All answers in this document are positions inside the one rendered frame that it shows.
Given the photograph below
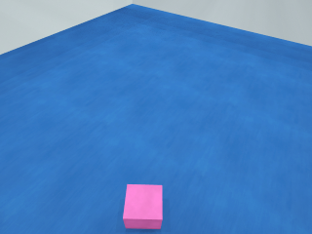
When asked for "carton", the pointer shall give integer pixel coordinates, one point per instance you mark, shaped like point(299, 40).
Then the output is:
point(143, 207)

